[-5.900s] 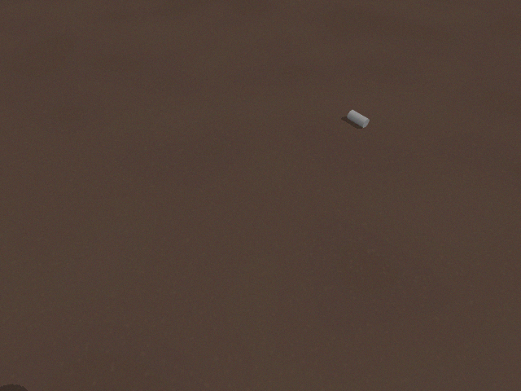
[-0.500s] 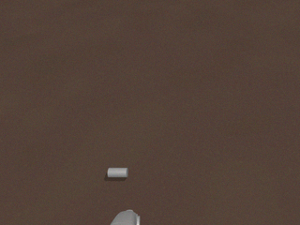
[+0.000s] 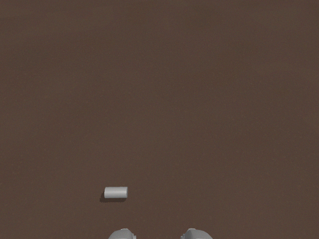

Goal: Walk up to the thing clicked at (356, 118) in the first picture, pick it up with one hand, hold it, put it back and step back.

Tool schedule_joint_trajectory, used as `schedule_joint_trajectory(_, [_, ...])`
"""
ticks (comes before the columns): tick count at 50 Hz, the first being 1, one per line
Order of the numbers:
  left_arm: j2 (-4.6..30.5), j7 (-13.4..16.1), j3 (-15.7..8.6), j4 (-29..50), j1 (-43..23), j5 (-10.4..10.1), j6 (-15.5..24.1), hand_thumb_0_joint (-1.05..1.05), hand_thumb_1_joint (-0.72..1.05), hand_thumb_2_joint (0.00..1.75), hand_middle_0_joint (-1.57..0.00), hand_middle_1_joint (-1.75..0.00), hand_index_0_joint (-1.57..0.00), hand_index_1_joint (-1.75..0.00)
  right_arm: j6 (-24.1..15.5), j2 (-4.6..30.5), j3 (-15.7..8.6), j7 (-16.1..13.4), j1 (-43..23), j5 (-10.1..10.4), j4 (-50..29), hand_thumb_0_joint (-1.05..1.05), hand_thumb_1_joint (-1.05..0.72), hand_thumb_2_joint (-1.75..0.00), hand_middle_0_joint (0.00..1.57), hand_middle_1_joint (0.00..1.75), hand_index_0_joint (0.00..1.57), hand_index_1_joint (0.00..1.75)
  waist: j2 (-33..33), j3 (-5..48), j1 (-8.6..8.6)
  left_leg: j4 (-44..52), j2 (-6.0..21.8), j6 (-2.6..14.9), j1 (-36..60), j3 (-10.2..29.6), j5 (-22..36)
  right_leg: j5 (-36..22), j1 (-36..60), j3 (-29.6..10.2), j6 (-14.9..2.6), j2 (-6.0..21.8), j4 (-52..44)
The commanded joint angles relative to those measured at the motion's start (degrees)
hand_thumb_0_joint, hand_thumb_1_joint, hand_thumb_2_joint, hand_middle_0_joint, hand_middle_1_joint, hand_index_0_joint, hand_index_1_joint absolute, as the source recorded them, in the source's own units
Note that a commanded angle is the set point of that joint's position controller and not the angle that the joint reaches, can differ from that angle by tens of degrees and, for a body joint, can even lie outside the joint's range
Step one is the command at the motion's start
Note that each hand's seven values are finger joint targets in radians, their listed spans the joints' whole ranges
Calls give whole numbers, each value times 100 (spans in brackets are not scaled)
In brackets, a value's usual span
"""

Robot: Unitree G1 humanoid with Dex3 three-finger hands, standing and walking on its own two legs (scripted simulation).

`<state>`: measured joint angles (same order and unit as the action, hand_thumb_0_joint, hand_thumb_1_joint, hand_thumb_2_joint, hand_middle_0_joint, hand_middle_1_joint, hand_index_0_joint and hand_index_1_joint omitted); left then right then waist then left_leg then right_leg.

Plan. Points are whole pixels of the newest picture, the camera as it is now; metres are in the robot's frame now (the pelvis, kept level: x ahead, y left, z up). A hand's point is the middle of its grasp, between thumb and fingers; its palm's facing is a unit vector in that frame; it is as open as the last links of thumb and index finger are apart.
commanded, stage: walk up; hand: left
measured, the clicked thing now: (116, 192) +0.43 +0.25 -0.71
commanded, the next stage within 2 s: stand in 1.28 s
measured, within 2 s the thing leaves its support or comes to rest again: neither
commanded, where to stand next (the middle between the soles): +0.06 -0.02 m, yaw +1 degrees
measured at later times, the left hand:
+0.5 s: hand out of the picture +0.11 +0.24 -0.12, palm faces -0.03 -0.94 -0.34, open 7.4 cm
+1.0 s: hand out of the picture +0.11 +0.24 -0.12, palm faces -0.01 -0.95 -0.31, open 7.4 cm
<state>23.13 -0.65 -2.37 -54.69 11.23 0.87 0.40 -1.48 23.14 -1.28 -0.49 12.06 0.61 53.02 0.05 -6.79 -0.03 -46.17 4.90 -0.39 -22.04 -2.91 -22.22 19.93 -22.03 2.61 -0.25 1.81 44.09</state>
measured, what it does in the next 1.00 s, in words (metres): stands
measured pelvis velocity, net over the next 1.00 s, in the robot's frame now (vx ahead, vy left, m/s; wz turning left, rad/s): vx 0.02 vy -0.01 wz -0.02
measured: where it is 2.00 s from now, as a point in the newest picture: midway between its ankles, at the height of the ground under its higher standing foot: outside the picture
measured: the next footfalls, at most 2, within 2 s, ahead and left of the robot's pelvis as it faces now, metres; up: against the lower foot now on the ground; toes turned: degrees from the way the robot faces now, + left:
none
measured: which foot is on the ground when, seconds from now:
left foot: down 0.00-1.00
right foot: down 0.00-1.00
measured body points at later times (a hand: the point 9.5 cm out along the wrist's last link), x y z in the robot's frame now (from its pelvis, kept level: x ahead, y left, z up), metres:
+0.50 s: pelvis +0.01 -0.02 +0.03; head +0.02 -0.02 +0.48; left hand +0.11 +0.28 -0.09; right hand +0.09 -0.34 -0.10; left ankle +0.03 +0.13 -0.71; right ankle +0.04 -0.13 -0.71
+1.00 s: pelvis +0.02 -0.01 +0.04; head +0.03 -0.01 +0.49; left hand +0.11 +0.29 -0.10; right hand +0.09 -0.32 -0.09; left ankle +0.03 +0.13 -0.71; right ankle +0.04 -0.13 -0.71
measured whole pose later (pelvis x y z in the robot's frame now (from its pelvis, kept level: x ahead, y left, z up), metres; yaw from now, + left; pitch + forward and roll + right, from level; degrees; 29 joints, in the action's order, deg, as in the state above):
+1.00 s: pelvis +0.02 -0.01 +0.04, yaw -1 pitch -1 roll +0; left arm 20.0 -2.1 -1.8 -63.6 4.3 0.1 -1.5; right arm -2.2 21.1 0.3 -0.2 6.6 -0.5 65.3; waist 0.5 -3.0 0.2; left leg -22.1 4.2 -2.3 -9.2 -4.6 -11.2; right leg 10.9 -11.3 1.9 -0.1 1.2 23.6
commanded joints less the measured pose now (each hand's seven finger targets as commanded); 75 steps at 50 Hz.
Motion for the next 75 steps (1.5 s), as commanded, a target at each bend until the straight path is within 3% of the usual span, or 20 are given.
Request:
schedule_joint_trajectory(1, [1330,59,-237,420,-489,-43,34,0,90,90,-20,-30,-20,-30,-199,1305,-316,-155,139,20,-36,0,-90,-90,20,30,20,30,342,1005,-164,940,-6,294,810,301,979,-1856,35,-1069,-753,885,-1000])
schedule_joint_trajectory(2, [1234,52,-219,371,-461,-48,3,0,90,90,-20,-30,-20,-30,-222,1451,-342,-154,59,-19,17,0,-90,-90,20,30,20,30,187,895,-117,1290,369,425,720,750,1185,-1604,-46,-759,-490,573,-722])
schedule_joint_trajectory(3, [1246,43,-241,298,-382,-41,-21,0,90,90,-20,-30,-20,-30,-240,1591,-344,-157,70,-12,75,0,-90,-90,20,30,20,30,41,1017,-32,1513,790,681,615,1324,1343,-1535,248,-502,-319,354,-322])
schedule_joint_trajectory(4, [1214,47,-235,224,-300,-35,-39,0,90,90,-20,-30,-20,-30,-255,1646,-330,-160,-44,-23,94,0,-90,-90,20,30,20,30,18,1043,54,1582,972,827,573,1463,1580,-1404,370,-423,-264,275,-274])
schedule_joint_trajectory(5, [1212,44,-245,183,-323,-36,-42,0,90,90,-20,-30,-20,-30,-244,1652,-322,-166,-150,-29,110,0,-90,-90,20,30,20,30,-27,1013,74,1585,958,820,458,1416,1673,-1310,515,-437,-284,272,-362])
schedule_joint_trajectory(7, [1199,20,-242,125,-371,-55,-20,0,90,90,-20,-30,-20,-30,-247,1524,-256,-167,-342,-30,171,0,-90,-90,20,30,20,30,-131,1055,111,1538,682,555,232,984,1713,-1604,920,-590,-396,409,-705])
schedule_joint_trajectory(10, [1172,-7,-196,46,-529,-78,-24,0,90,90,-20,-30,-20,-30,-214,1359,-176,-137,-575,-34,273,0,-90,-90,20,30,20,30,-133,999,68,1625,367,336,412,608,1082,-1502,783,-839,-491,583,-1157])
schedule_joint_trajectory(15, [1151,-36,-146,-92,-838,-42,-27,0,90,90,-20,-30,-20,-30,-182,1298,-128,-84,-705,-57,475,0,-90,-90,20,30,20,30,70,858,7,1938,344,329,642,538,718,-918,671,-877,-397,575,-1655])
schedule_joint_trajectory(19, [1126,-50,-138,-218,-1017,-36,-21,0,90,90,-20,-30,-20,-30,-172,1195,-85,-56,-788,-67,620,0,-90,-90,20,30,20,30,270,804,-17,2108,246,258,847,388,781,-627,659,-956,-357,629,-2082])
schedule_joint_trajectory(25, [1059,-62,-149,-343,-1099,-61,-27,0,90,90,-20,-30,-20,-30,-168,1144,-60,-47,-781,-90,790,0,-90,-90,20,30,20,30,317,855,-1,2343,216,158,1151,279,1139,-668,779,-932,-277,641,-2398])
schedule_joint_trajectory(29, [1005,-72,-166,-389,-1130,-57,-49,0,90,90,-20,-30,-20,-30,-167,1167,-69,-48,-758,-101,866,0,-90,-90,20,30,20,30,239,842,-8,2529,260,153,1221,299,1123,-512,875,-885,-243,636,-2564])
schedule_joint_trajectory(33, [974,-74,-188,-453,-1065,-63,-46,0,90,90,-20,-30,-20,-30,-191,1147,-55,-62,-752,-98,891,0,-90,-90,20,30,20,30,160,1004,20,2619,330,146,1324,296,1477,-1081,1136,-780,-217,604,-2487])
schedule_joint_trajectory(36, [955,-72,-189,-475,-1064,-66,-62,0,90,90,-20,-30,-20,-30,-185,1142,-58,-72,-773,-96,899,0,-90,-90,20,30,20,30,159,941,27,2668,361,151,1300,319,1493,-1188,1162,-750,-196,581,-2523])
schedule_joint_trajectory(42, [923,-83,-194,-510,-1010,-65,-94,0,90,90,-20,-30,-20,-30,-171,1123,-79,-77,-776,-109,914,0,-90,-90,20,30,20,30,63,792,28,2823,352,152,1231,363,1079,-725,1078,-768,-186,536,-2609])
schedule_joint_trajectory(51, [896,-73,-172,-543,-983,-61,-88,0,90,90,-20,-30,-20,-30,-178,1118,-95,-95,-779,-109,908,0,-90,-90,20,30,20,30,60,1002,-2,2811,436,153,1335,350,1783,-1708,1402,-673,-136,537,-2472])
schedule_joint_trajectory(63, [912,-51,-172,-556,-960,-41,-72,0,90,90,-20,-30,-20,-30,-124,1082,-127,-75,-845,-105,856,0,-90,-90,20,30,20,30,44,889,-26,2880,423,125,1424,319,1689,-1611,1388,-648,-101,532,-2602])
schedule_joint_trajectory(64, [817,-22,-81,-640,-941,-61,24,0,90,90,-20,-30,-20,-30,-74,962,-84,-24,-1109,-145,888,0,-90,-90,20,30,20,30,-299,951,25,2962,413,68,1470,344,1434,-1419,1423,-685,-66,627,-2820])
schedule_joint_trajectory(65, [896,1,-88,-665,-969,-30,70,0,90,90,-20,-30,-20,-30,-57,906,-90,-4,-1108,-145,862,0,-90,-90,20,30,20,30,-166,959,-31,2982,415,61,1489,383,1370,-1367,1464,-708,-56,636,-2855])
schedule_joint_trajectory(72, [946,58,-64,-791,-973,-60,147,0,90,90,-20,-30,-20,-30,-49,925,-78,41,-1001,-134,980,0,-90,-90,20,30,20,30,-9,978,-43,3052,441,41,1668,401,1912,-1978,1643,-629,-40,680,-2819])
schedule_joint_trajectory(75, [916,73,-45,-812,-954,-65,154,0,90,90,-20,-30,-20,-30,-54,957,-95,40,-1047,-129,997,0,-90,-90,20,30,20,30,23,977,-24,3064,461,45,1757,404,2004,-1964,1616,-580,-36,665,-2830])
